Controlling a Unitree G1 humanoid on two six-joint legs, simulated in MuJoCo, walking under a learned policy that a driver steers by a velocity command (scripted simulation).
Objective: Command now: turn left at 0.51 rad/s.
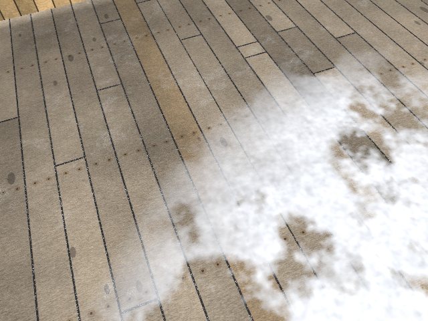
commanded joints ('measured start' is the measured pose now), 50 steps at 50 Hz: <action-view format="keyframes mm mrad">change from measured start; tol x16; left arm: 1 9 163 39 -56 -1 0 10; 50 -3 211 43 -102 -14 9 -12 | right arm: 1 -76 -24 6 -110 5 -13 7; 50 -148 -35 0 36 -12 -61 -12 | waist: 1 39 -201 -57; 9 -12 -220 -90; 12 46 196 -172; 31 31 80 -94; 34 45 -377 -71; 37 8 -124 -72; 50 26 -196 -70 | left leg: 1 -106 50 35 -79 5 -35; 8 220 39 131 -533 46 30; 10 422 45 108 -805 316 91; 12 613 374 -225 -720 829 274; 15 488 302 -122 -764 550 298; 31 429 351 61 -658 525 260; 34 -45 22 174 -110 -309 25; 35 -72 44 45 47 -333 31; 40 -36 72 17 41 0 21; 50 79 69 23 -311 45 -23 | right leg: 1 204 -233 159 -109 380 -201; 9 117 -240 110 -1 461 -174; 13 -159 -78 37 279 -355 88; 22 -227 -46 43 513 -289 105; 29 -133 -39 -23 315 -202 65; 32 39 2 -27 11 80 -14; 34 185 -379 569 -119 599 -305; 37 162 -261 393 -124 336 -242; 50 113 -160 364 -111 215 -215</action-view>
